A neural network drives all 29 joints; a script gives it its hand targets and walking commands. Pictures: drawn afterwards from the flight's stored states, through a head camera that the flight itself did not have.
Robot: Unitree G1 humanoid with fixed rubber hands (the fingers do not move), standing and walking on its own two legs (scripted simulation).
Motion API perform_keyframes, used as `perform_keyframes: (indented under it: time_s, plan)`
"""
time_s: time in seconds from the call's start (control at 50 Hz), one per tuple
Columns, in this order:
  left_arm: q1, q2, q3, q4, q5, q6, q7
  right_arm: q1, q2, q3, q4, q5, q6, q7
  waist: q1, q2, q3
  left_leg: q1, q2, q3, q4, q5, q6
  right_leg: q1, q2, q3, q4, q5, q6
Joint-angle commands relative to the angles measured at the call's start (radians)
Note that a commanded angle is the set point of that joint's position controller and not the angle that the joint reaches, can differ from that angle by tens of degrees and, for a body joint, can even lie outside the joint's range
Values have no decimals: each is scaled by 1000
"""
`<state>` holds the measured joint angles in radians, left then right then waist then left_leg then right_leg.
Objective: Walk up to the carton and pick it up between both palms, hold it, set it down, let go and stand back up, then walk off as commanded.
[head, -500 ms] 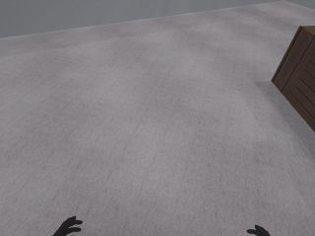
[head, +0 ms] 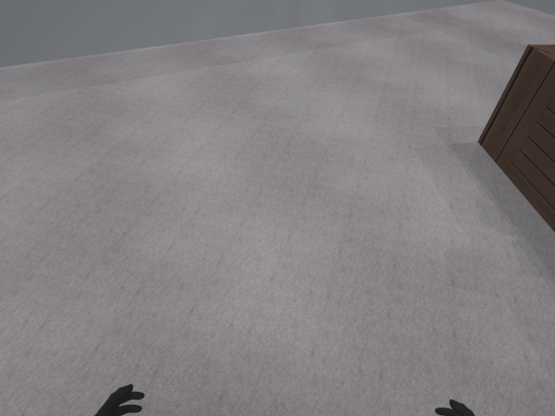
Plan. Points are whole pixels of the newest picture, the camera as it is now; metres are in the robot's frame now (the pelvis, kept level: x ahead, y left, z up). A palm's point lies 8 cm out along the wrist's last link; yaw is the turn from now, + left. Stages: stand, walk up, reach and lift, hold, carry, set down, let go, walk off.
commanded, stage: stand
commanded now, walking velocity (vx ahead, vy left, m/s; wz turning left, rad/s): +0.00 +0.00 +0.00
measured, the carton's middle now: out of the picture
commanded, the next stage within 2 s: none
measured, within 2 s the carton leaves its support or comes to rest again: neither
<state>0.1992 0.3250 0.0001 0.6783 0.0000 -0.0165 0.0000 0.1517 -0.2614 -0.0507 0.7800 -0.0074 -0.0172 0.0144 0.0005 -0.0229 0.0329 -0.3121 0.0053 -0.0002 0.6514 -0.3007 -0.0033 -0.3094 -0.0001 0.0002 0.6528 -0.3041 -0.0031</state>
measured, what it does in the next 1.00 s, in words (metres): stands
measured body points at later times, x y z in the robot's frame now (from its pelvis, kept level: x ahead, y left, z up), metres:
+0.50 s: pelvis +0.00 +0.00 +0.00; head +0.00 +0.01 +0.45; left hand +0.15 +0.27 -0.10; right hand +0.14 -0.27 -0.10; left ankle +0.03 +0.12 -0.72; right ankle +0.03 -0.12 -0.72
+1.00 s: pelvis +0.00 +0.00 +0.00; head +0.00 +0.01 +0.45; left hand +0.14 +0.27 -0.10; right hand +0.14 -0.27 -0.10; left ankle +0.03 +0.12 -0.72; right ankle +0.03 -0.12 -0.72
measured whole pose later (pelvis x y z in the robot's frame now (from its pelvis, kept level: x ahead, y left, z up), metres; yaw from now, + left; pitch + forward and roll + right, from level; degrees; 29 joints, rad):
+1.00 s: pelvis +0.00 +0.00 +0.00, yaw +0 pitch -2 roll +0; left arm 0.20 0.33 0.00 0.70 0.00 -0.02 0.00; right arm 0.15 -0.26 -0.05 0.81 -0.01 -0.02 0.01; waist 0.00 -0.02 0.03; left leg -0.31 0.01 0.00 0.64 -0.29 0.00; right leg -0.31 0.00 0.00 0.64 -0.29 0.00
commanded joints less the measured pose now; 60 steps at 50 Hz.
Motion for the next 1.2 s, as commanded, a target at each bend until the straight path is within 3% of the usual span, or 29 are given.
perform_keyframes:
  time_s: [0.0,0.42,0.46,0.76,0.86,0.98,1.18]
  plan:
    - [-60,208,74,-8,-6,-39,-1,-76,-257,-48,-63,18,-31,-4,4,27,-57,56,112,-139,-234,25,41,84,-126,146,-234,84,-34]
    - [-58,210,75,7,-8,-40,0,-85,-254,-47,-51,14,-33,-5,8,34,-64,61,113,-135,-240,57,41,97,-130,144,-236,111,-35]
    - [-60,213,74,8,-6,-39,0,-80,-248,-46,-53,18,-32,-4,0,10,-74,81,109,-132,-232,54,38,83,-133,148,-245,85,-35]
    - [-54,208,74,15,-8,-38,1,-82,-258,-47,-46,16,-32,-6,6,46,-72,68,120,-140,-246,58,40,97,-127,137,-236,98,-33]
    - [-52,209,75,20,-8,-37,-2,-76,-258,-49,-41,16,-32,-4,5,23,-73,75,114,-136,-242,37,40,87,-130,146,-250,77,-34]
    - [-53,208,74,24,-7,-38,-1,-74,-254,-47,-35,17,-33,-4,4,45,-79,71,116,-140,-246,41,40,97,-128,145,-244,91,-33]
    - [-51,209,73,29,-7,-38,-1,-68,-248,-47,-30,16,-32,-4,4,22,-67,70,114,-138,-246,30,39,88,-132,149,-252,73,-35]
